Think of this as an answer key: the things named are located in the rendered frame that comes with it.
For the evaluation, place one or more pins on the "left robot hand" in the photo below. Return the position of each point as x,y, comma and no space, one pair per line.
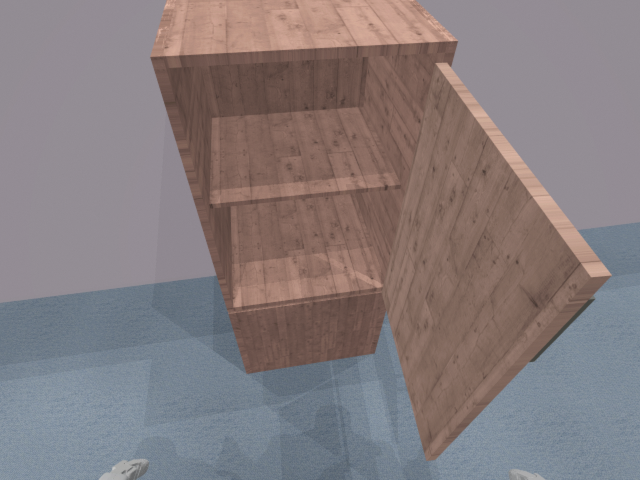
127,470

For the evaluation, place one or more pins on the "cupboard door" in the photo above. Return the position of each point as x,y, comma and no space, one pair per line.
485,268

